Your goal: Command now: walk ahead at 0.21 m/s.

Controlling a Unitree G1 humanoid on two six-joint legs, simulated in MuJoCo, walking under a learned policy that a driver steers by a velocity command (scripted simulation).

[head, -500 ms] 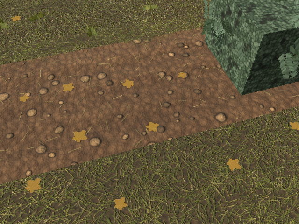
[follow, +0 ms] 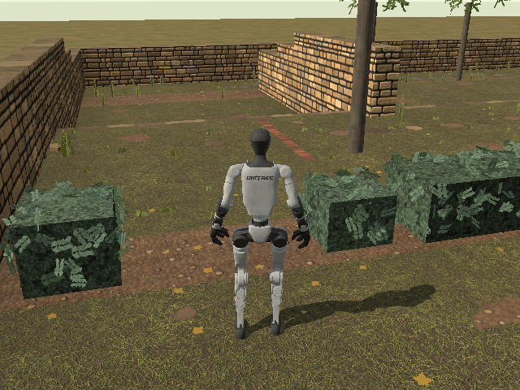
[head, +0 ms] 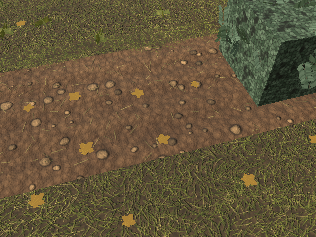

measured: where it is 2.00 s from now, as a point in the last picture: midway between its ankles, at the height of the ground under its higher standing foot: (118, 146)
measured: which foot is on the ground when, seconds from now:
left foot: down 0.00-0.60, up 0.62-1.00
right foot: down 0.00-0.16, up 0.18-0.58, down 0.60-1.00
